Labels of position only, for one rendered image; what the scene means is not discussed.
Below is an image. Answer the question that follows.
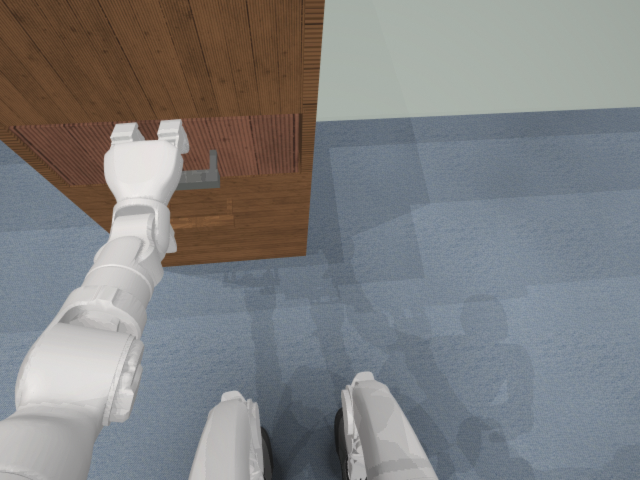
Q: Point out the cabinet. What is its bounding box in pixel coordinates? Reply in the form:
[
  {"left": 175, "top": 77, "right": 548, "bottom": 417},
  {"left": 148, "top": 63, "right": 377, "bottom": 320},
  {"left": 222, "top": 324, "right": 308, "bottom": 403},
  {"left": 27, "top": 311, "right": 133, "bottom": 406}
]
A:
[{"left": 0, "top": 0, "right": 325, "bottom": 267}]

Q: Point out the left robot shin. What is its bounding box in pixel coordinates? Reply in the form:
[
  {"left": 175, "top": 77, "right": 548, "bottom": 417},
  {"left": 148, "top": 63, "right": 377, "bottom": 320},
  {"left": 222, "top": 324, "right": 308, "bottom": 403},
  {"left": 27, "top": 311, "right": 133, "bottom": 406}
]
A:
[{"left": 207, "top": 391, "right": 264, "bottom": 480}]

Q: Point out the robot left forearm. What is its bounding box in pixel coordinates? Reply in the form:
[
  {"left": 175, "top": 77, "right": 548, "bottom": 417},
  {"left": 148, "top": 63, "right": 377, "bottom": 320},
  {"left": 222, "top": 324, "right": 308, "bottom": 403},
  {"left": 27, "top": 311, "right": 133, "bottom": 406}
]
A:
[{"left": 15, "top": 197, "right": 170, "bottom": 410}]

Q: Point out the right robot foot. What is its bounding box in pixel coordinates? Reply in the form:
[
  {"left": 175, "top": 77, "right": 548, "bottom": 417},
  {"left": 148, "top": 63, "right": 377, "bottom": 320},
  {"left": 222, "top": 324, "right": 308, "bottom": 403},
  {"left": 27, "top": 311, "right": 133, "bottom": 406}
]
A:
[{"left": 334, "top": 408, "right": 367, "bottom": 480}]

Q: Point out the left robot upper arm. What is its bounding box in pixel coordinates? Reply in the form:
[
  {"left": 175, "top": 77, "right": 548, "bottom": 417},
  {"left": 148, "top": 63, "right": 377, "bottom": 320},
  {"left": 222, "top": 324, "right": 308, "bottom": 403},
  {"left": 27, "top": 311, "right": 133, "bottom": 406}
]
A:
[{"left": 0, "top": 323, "right": 145, "bottom": 480}]

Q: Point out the drawer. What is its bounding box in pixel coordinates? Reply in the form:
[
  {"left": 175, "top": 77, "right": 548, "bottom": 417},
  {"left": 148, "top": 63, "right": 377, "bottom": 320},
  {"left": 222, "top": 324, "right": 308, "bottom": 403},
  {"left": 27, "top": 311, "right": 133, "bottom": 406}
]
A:
[{"left": 8, "top": 114, "right": 299, "bottom": 185}]

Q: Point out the handle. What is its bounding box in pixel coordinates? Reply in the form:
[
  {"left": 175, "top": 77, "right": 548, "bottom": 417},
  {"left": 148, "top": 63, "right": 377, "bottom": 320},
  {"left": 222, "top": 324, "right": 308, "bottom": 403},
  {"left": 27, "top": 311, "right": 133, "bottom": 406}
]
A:
[
  {"left": 175, "top": 150, "right": 220, "bottom": 191},
  {"left": 170, "top": 215, "right": 235, "bottom": 233}
]

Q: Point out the robot left hand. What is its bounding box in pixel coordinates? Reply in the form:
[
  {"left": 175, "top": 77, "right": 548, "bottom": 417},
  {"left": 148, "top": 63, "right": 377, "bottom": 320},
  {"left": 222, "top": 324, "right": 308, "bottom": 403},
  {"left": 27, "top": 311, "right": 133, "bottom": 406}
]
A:
[{"left": 104, "top": 119, "right": 189, "bottom": 253}]

